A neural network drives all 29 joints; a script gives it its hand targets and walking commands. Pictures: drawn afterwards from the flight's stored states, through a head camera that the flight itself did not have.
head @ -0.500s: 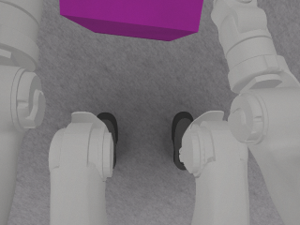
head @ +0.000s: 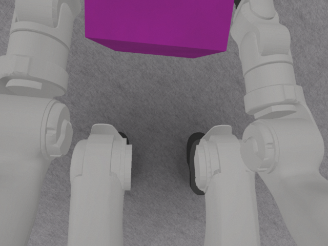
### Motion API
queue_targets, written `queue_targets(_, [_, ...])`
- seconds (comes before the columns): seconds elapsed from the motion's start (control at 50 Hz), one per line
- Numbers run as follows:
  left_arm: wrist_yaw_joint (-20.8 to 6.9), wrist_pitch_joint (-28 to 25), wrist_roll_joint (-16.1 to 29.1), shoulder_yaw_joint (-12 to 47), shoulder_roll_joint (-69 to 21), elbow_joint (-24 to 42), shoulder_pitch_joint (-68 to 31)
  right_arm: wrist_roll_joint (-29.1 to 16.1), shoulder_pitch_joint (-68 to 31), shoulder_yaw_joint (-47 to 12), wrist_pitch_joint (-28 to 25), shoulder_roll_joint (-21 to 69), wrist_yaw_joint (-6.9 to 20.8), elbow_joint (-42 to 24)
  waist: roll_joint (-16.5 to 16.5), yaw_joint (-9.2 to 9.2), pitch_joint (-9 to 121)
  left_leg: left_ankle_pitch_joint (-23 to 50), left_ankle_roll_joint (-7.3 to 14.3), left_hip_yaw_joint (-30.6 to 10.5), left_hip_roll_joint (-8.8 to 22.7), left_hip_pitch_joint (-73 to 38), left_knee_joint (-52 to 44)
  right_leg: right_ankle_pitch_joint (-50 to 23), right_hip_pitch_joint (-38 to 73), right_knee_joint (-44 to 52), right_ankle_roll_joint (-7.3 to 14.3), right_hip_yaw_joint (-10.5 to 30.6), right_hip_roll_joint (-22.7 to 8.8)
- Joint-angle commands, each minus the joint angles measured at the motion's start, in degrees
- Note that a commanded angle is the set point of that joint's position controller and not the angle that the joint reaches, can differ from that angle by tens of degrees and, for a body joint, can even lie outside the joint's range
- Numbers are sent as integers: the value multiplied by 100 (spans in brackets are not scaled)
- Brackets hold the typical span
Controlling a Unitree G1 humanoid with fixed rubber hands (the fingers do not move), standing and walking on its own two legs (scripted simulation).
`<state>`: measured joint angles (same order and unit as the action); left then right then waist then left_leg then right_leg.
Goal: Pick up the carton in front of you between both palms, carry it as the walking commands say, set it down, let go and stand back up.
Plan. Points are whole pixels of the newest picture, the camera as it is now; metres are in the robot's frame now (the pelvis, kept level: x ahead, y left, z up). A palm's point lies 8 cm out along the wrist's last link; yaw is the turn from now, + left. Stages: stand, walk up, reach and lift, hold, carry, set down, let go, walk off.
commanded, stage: reach and lift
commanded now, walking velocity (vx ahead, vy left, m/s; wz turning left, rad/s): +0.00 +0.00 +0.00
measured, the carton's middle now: out of the picture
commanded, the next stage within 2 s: none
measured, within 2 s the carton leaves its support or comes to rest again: neither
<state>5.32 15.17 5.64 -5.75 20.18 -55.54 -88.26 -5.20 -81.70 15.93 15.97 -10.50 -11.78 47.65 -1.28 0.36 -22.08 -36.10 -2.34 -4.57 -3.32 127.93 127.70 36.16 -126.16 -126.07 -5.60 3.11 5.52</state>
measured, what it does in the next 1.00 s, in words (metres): rises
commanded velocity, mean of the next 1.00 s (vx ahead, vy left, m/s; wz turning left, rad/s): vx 0.00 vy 0.00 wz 0.00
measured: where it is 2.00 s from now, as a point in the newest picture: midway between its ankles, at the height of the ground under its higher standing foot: (158, 173)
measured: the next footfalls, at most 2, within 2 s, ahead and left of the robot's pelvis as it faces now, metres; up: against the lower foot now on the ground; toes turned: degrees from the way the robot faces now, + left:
none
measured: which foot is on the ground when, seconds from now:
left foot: down 0.00-1.00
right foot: down 0.00-1.00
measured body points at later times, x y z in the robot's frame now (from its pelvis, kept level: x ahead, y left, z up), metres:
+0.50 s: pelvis -0.03 -0.01 +0.11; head +0.25 +0.03 +0.46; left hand +0.51 +0.18 +0.05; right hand +0.51 -0.12 +0.04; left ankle +0.09 +0.13 -0.34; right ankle +0.10 -0.14 -0.34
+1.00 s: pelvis +0.04 -0.01 +0.25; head +0.21 +0.01 +0.66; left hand +0.46 +0.18 +0.20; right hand +0.48 -0.12 +0.20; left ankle +0.09 +0.13 -0.34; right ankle +0.10 -0.14 -0.34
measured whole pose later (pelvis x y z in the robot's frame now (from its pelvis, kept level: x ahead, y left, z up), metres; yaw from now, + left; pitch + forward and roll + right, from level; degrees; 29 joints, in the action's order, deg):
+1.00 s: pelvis +0.04 -0.01 +0.25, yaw +4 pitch +35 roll -1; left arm 0.9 18.3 -11.8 -21.8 -2.0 -38.0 -41.4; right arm 10.0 -38.9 21.5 20.8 5.8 -5.7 33.4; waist -0.4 0.3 15.1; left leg -28.1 -3.7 -8.3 -5.6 84.6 77.7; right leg 29.6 -83.5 -78.1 -3.0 6.8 6.0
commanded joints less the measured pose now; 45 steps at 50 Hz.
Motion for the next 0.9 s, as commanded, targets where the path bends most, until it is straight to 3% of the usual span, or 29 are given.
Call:
queue_targets(0.0, [-1621, 171, 669, 1991, -6938, 2156, -2710, -839, -4242, -2635, -127, 6059, 1697, -2883, 756, 199, 12321, 5405, -10, 683, -413, -6752, -1132, -4058, 4091, 967, 275, -1080, 431])
queue_targets(0.02, [-1589, 312, 534, 1892, -7139, 1887, -2348, -719, -4340, -2820, -81, 5995, 1662, -3025, 611, 6, 12206, 5201, 15, 711, -431, -6538, -1241, -3925, 3953, 1128, 241, -1126, 439])
queue_targets(0.04, [-1558, 324, 406, 1904, -7133, 2129, -2392, -716, -3885, -2748, 42, 6292, 1665, -2623, 673, 108, 11799, 4756, -4, 804, -465, -6124, -1487, -3779, 4006, 1414, 274, -977, 484])
queue_targets(0.12, [-1712, 629, -521, 895, -7360, -126, -1249, 367, -3885, -1903, 186, 5702, 1872, -1265, 612, 80, 8316, 1906, -14, 839, -466, -3951, -2347, -1471, 2932, 2084, 379, -1011, 408])
queue_targets(0.16, [-1743, 602, -744, 573, -7291, -174, -1317, 719, -3503, -1422, 299, 6018, 1955, -1038, 378, -13, 7767, 1673, 14, 842, -507, -3691, -2643, -1350, 2881, 2355, 352, -1057, 486])
queue_targets(0.18, [-1746, 553, -836, 625, -7420, 120, -1540, 948, -3199, -1110, 334, 6069, 1981, -723, 387, -277, 7691, 1692, 7, 794, -521, -3879, -2810, -1398, 2890, 2514, 381, -1118, 516])
queue_targets(0.2, [-1719, 575, -990, 277, -7376, -241, -1586, 988, -3099, -785, 348, 6125, 2010, -391, 650, -142, 7540, 1374, 21, 850, -515, -3825, -3014, -1129, 2564, 2507, 385, -1144, 445])
queue_targets(0.26, [-1734, 526, -1399, -403, -7081, -507, -1500, 1370, -3127, -306, 335, 6104, 2065, -93, 483, -32, 7282, 975, 72, 893, -557, -3528, -3259, -835, 2758, 2865, 370, -1034, 451])
queue_targets(0.28, [-1793, 513, -1349, -350, -7294, -357, -1674, 1409, -3116, -272, 346, 6188, 2038, -244, 527, -313, 7430, 724, 116, 885, -586, -3667, -3351, -741, 3033, 3067, 403, -1088, 485])
queue_targets(0.3, [-1769, 459, -1445, -364, -7055, 83, -1810, 1424, -3037, -207, 399, 6306, 2043, 7, 390, 49, 7605, 870, 80, 920, -597, -3695, -3403, -728, 2984, 3061, 386, -1008, 462])
queue_targets(0.32, [-1794, 512, -1362, -286, -7304, -46, -1823, 1516, -3005, -160, 359, 6314, 2028, -101, 639, -339, 7865, 921, 74, 869, -610, -3924, -3531, -898, 3184, 3190, 412, -1080, 486])
queue_targets(0.34, [-1799, 531, -1478, -393, -7101, -148, -1722, 1442, -3318, -295, 368, 6182, 2023, -295, 582, -122, 7747, 902, 90, 843, -592, -3914, -3592, -876, 3122, 3254, 364, -996, 456])
queue_targets(0.38, [-1820, 577, -1491, -372, -7238, -99, -1807, 1525, -3142, -361, 435, 6298, 2027, -335, 537, -283, 7943, 603, 96, 888, -590, -4058, -3763, -710, 3378, 3462, 388, -964, 469])
queue_targets(0.4, [-1843, 588, -1462, -273, -7146, 153, -1617, 1283, -3309, -489, 455, 6447, 2047, -447, 406, 78, 8191, 783, 132, 851, -622, -4388, -3867, -725, 3356, 3401, 329, -1044, 443])
queue_targets(0.42, [-1850, 639, -1407, -156, -7321, 122, -1831, 1383, -3141, -532, 513, 6526, 2082, -412, 430, -245, 8207, 697, 137, 831, -612, -4417, -3920, -679, 3564, 3545, 382, -1011, 458])
queue_targets(0.46, [-1886, 729, -1360, 30, -7483, 471, -1681, 1110, -3591, -947, 538, 6640, 2151, -1034, 452, 133, 8959, 1104, 89, 906, -627, -4791, -3902, -948, 3924, 3561, 348, -948, 424])
queue_targets(0.48, [-1907, 815, -1330, 88, -7543, 465, -1624, 1183, -3305, -1006, 646, 6839, 2195, -694, 408, -25, 9163, 1035, 122, 868, -622, -5081, -3980, -857, 3895, 3633, 306, -1053, 436])
queue_targets(0.54, [-1938, 890, -1047, 517, -7863, 981, -1587, 832, -3204, -1703, 753, 7102, 2297, -1116, 196, 157, 9788, 1559, 77, 900, -633, -5420, -4078, -1252, 4580, 3817, 307, -992, 437])
queue_targets(0.58, [-1997, 958, -894, 831, -8299, 1121, -1337, 774, -3065, -1966, 733, 7199, 2315, -1695, 239, -162, 10302, 1828, 34, 884, -682, -5793, -4152, -1586, 5025, 3924, 312, -982, 498])
queue_targets(0.6, [-1992, 964, -758, 1203, -8251, 1479, -1390, 521, -2803, -2365, 767, 7505, 2326, -1708, 206, 145, 10502, 2198, 27, 939, -649, -6111, -4157, -1921, 5246, 3933, 212, -943, 478])
queue_targets(0.62, [-1992, 980, -607, 1332, -8486, 1468, -1195, 315, -2786, -2546, 725, 7616, 2302, -2035, 280, -13, 10816, 2304, -2, 1015, -696, -6106, -4121, -2044, 5588, 4013, 238, -941, 520])
queue_targets(0.64, [-2000, 984, -549, 1374, -8313, 1454, -1042, 349, -2521, -2712, 803, 7571, 2279, -1877, 116, -83, 10638, 2335, 4, 911, -679, -6199, -4220, -2113, 5728, 4075, 199, -965, 516])
queue_targets(0.66, [-1987, 971, -579, 1466, -8364, 1581, -784, 152, -2304, -2846, 817, 7837, 2253, -1834, 50, 175, 10273, 2344, 27, 911, -703, -6204, -4336, -2115, 5785, 4200, 196, -865, 503])
queue_targets(0.72, [-2055, 1018, -769, 1297, -8574, 911, 238, 579, -1059, -2496, 801, 7492, 2226, -1336, 327, -137, 9064, 2083, -28, 896, -662, -6118, -4749, -1929, 5790, 4695, 272, -756, 527])
queue_targets(0.78, [-2033, 870, -1161, 724, -8361, 406, 1200, 758, -864, -2279, 602, 7304, 2221, -1297, -49, 88, 8102, 2180, 40, 730, -631, -6154, -5154, -1923, 5810, 5117, 200, -653, 432])
queue_targets(0.8, [-1999, 752, -1119, 795, -8431, 588, 1214, 756, -679, -2284, 520, 7464, 2201, -1311, 40, -21, 8149, 2331, 86, 671, -638, -6342, -5265, -2097, 5917, 5173, 210, -651, 452])
queue_targets(0.84, [-1940, 564, -990, 1111, -8439, 970, 1300, 489, -574, -2660, 295, 7518, 2113, -1531, 201, 214, 8332, 2838, 14, 722, -640, -6569, -5386, -2697, 6419, 5394, 220, -423, 411])
queue_targets(0.86, [-1898, 432, -863, 1357, -8467, 1361, 1276, 436, -410, -2844, 194, 7734, 2045, -1906, -110, 20, 8767, 3306, 61, 538, -638, -7059, -5388, -3066, 6700, 5339, 188, -482, 456])
queue_targets(0.88, [-1871, 360, -906, 1437, -8378, 1397, 1255, 418, -139, -2865, 130, 7735, 1969, -1715, 97, 48, 8575, 3248, 43, 593, -641, -7075, -5486, -3174, 6733, 5485, 198, -401, 442])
